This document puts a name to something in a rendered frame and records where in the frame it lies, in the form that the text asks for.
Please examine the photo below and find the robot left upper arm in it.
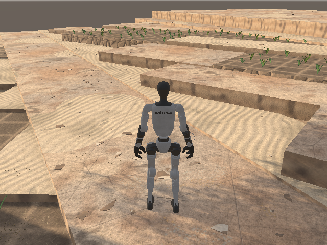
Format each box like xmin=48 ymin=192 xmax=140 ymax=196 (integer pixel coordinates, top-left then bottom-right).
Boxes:
xmin=140 ymin=104 xmax=153 ymax=132

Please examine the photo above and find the robot right upper arm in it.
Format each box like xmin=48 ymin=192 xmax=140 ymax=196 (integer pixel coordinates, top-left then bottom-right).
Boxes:
xmin=174 ymin=104 xmax=187 ymax=132

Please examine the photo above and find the left robot shin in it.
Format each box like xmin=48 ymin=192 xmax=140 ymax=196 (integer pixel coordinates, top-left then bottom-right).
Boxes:
xmin=147 ymin=168 xmax=154 ymax=203

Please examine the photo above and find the robot left foot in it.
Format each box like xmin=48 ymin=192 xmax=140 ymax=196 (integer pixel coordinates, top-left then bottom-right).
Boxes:
xmin=147 ymin=196 xmax=154 ymax=210

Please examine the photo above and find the left robot hand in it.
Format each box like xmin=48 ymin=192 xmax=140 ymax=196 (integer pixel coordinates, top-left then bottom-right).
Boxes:
xmin=134 ymin=146 xmax=146 ymax=158

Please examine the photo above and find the right robot hand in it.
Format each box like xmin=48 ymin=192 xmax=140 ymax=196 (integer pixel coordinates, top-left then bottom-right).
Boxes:
xmin=182 ymin=145 xmax=194 ymax=159

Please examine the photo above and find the left robot forearm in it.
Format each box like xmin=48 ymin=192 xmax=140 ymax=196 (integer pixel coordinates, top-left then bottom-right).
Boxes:
xmin=135 ymin=124 xmax=145 ymax=148

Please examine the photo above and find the right robot forearm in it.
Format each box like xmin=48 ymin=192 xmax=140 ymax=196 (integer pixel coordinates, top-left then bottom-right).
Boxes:
xmin=182 ymin=124 xmax=193 ymax=147

